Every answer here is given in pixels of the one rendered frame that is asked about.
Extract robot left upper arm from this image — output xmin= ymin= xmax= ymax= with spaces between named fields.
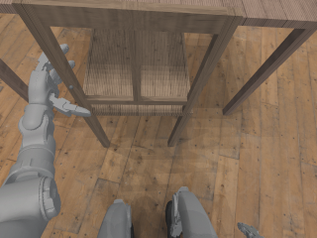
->
xmin=0 ymin=176 xmax=61 ymax=238

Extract right robot foot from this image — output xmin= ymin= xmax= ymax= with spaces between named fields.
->
xmin=165 ymin=200 xmax=180 ymax=238

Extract left robot hand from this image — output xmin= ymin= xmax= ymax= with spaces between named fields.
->
xmin=28 ymin=44 xmax=91 ymax=117

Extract table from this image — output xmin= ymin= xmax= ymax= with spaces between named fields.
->
xmin=0 ymin=0 xmax=317 ymax=116

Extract robot right shin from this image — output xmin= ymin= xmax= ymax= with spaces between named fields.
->
xmin=170 ymin=186 xmax=189 ymax=237

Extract robot left forearm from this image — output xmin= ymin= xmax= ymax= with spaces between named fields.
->
xmin=0 ymin=103 xmax=56 ymax=189

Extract right robot hand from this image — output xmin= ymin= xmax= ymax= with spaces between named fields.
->
xmin=237 ymin=222 xmax=264 ymax=238

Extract chair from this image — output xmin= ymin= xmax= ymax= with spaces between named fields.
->
xmin=11 ymin=0 xmax=244 ymax=148

